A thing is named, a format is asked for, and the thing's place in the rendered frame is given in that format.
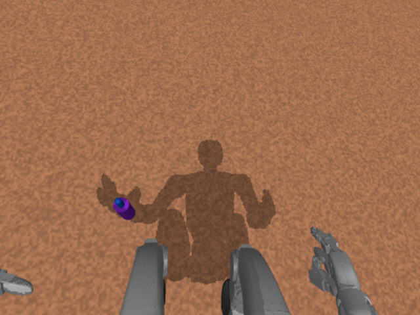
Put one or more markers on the left robot hand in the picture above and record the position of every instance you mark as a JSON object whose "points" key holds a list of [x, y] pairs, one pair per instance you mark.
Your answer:
{"points": [[12, 284]]}

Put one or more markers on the right robot hand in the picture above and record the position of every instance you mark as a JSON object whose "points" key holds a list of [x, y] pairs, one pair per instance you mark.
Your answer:
{"points": [[340, 273]]}

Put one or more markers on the right robot arm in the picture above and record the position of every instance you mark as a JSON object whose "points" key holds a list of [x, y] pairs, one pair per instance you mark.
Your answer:
{"points": [[354, 302]]}

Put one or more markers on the bottle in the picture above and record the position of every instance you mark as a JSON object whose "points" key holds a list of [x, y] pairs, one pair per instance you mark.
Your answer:
{"points": [[124, 208]]}

